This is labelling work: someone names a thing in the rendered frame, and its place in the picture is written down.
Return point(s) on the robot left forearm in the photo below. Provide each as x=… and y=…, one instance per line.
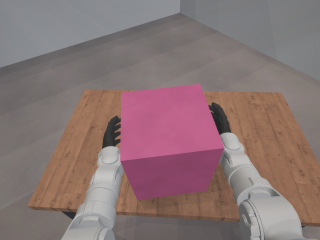
x=98, y=208

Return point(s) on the carton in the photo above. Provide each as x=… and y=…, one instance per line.
x=169, y=142

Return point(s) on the table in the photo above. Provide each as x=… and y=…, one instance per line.
x=263, y=123

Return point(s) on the robot right forearm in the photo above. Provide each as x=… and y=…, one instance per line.
x=241, y=174

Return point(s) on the robot left hand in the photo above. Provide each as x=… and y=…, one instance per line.
x=110, y=134

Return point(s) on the left robot upper arm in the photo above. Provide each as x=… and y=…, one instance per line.
x=99, y=232

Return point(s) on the right robot upper arm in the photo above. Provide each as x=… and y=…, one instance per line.
x=269, y=218

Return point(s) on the robot right hand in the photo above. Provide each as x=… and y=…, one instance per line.
x=220, y=118

